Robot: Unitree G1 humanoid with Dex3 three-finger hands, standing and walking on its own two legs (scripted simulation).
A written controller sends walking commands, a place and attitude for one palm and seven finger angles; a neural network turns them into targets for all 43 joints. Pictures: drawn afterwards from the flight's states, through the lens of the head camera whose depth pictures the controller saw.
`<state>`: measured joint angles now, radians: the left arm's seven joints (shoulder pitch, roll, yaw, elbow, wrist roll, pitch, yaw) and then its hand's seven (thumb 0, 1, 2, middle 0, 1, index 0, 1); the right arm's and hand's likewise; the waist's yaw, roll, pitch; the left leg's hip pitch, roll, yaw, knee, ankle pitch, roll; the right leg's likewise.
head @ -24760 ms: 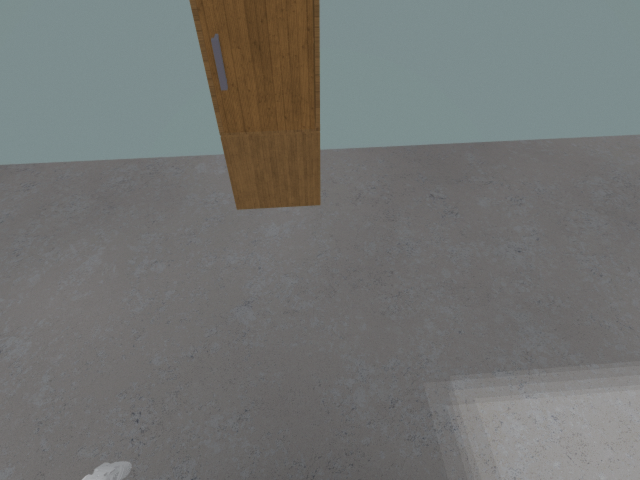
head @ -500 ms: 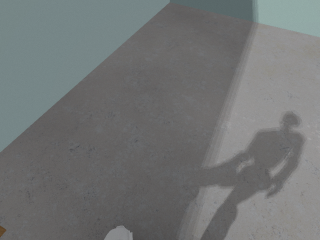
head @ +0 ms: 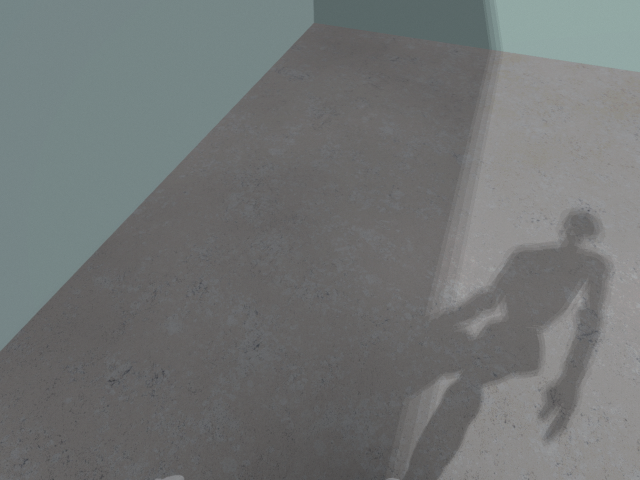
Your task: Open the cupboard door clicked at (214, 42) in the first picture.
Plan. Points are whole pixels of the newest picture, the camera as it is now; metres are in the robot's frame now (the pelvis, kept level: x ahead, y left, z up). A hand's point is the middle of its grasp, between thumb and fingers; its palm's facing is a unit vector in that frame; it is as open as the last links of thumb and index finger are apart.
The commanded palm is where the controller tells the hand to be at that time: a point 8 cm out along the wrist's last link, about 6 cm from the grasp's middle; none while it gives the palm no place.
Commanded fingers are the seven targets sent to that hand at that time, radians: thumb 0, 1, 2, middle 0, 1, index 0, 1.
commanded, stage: walk to a spot facing it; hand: left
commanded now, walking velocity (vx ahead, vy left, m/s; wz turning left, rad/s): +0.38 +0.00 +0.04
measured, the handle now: out of the picture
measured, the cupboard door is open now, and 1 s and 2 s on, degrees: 52 52 52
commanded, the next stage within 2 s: turn to face it in 0.50 s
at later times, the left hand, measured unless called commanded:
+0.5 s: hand (211, 407) +0.25 +0.19 -0.16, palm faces +0.08 -0.98 -0.17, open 7.3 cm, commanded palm none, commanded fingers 0.00 0.90 0.90 -0.20 -0.30 -0.20 -0.30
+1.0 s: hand (248, 337) +0.38 +0.15 -0.18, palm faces +0.26 -0.95 -0.18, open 7.3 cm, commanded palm none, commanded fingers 0.00 0.90 0.90 -0.20 -0.30 -0.20 -0.30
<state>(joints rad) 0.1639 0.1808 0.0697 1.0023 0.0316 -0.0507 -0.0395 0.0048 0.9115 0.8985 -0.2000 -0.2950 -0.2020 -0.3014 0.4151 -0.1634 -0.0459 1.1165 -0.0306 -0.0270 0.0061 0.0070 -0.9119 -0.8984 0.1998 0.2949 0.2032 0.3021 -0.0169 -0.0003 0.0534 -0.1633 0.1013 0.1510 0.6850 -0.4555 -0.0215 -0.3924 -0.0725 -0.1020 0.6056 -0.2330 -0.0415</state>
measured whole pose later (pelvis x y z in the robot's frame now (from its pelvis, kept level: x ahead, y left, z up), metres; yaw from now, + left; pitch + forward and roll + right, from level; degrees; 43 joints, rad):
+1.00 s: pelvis +0.39 -0.03 +0.00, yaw +13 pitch +0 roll +0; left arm 0.26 0.17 0.06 1.02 0.01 0.00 0.01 0.00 0.92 0.90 -0.20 -0.30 -0.21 -0.30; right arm 0.15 -0.20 -0.05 0.97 -0.03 0.00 0.02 0.01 -0.91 -0.90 0.20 0.29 0.20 0.30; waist 0.00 -0.03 0.09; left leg -0.40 0.04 0.14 0.62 -0.18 0.05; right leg -0.24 -0.12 -0.25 0.78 -0.50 0.03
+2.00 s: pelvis +0.50 -0.12 +0.01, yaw +49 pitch +0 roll +2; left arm 0.19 0.20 0.05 0.86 0.03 0.02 0.02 0.00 0.91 0.90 -0.20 -0.30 -0.20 -0.30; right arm 0.14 -0.26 -0.09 0.91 -0.03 0.08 0.02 0.01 -0.90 -0.90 0.20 0.29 0.20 0.30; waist -0.01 0.03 0.11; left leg -0.50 -0.02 -0.03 1.08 -0.47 -0.04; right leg -0.30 -0.09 -0.11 0.62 -0.33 -0.01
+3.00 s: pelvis +0.52 -0.14 +0.00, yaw +86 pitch +1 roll +0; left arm 0.19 0.26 0.07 0.91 0.02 0.07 0.01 0.01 0.91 0.90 -0.20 -0.30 -0.21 -0.30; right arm 0.14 -0.22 -0.06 0.89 -0.03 0.03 0.01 0.01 -0.90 -0.90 0.20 0.29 0.20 0.30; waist 0.00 -0.06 0.11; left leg -0.33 -0.01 0.02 0.62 -0.30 0.03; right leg -0.45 -0.11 -0.06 1.05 -0.52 0.07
